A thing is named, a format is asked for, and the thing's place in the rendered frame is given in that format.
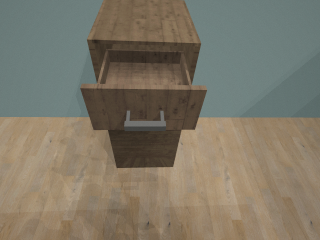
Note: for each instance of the cabinet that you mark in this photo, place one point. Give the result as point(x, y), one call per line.
point(155, 25)

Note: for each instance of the drawer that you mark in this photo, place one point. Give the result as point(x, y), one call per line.
point(143, 82)

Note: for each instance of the handle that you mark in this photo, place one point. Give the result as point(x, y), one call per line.
point(144, 125)

